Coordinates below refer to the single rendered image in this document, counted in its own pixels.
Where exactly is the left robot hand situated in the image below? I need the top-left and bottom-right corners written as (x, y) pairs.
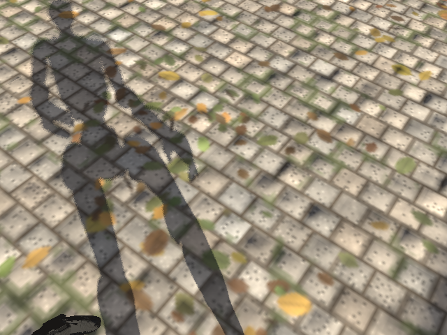
top-left (32, 314), bottom-right (101, 335)

